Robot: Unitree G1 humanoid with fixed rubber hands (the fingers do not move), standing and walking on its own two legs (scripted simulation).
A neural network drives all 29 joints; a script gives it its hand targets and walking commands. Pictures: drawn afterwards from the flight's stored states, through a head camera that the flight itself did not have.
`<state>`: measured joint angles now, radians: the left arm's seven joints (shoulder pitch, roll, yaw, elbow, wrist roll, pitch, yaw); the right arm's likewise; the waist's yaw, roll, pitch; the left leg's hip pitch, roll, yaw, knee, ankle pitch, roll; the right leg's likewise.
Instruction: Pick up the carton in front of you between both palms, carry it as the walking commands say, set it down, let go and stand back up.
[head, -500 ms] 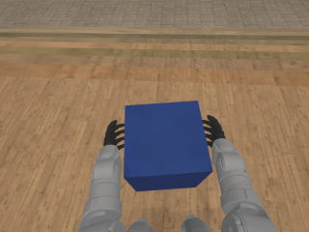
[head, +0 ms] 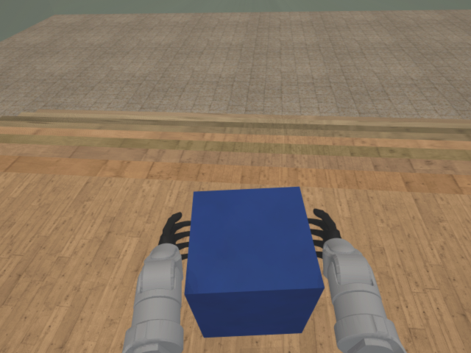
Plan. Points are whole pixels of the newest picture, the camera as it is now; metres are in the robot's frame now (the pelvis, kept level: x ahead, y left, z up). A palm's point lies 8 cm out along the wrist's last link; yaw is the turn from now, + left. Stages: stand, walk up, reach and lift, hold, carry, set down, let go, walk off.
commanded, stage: reach and lift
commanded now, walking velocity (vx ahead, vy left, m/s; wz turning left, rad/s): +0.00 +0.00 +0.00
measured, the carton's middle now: (249, 265) +0.31 +0.00 -0.06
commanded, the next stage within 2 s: hold in 0.82 s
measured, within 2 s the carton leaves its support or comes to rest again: neither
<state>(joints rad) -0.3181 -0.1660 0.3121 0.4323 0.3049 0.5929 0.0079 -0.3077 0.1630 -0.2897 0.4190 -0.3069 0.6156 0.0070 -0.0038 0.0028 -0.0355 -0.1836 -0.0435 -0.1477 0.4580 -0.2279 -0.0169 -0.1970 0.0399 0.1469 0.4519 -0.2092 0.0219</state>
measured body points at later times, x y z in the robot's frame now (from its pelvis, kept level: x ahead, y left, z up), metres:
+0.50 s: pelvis +0.01 +0.00 +0.01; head -0.01 +0.00 +0.45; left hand +0.32 +0.15 +0.03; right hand +0.32 -0.15 +0.02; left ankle +0.02 +0.13 -0.74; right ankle +0.03 -0.13 -0.74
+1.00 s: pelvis +0.01 +0.00 +0.01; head -0.04 +0.00 +0.45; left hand +0.31 +0.15 +0.05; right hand +0.31 -0.15 +0.05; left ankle +0.02 +0.13 -0.74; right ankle +0.03 -0.13 -0.74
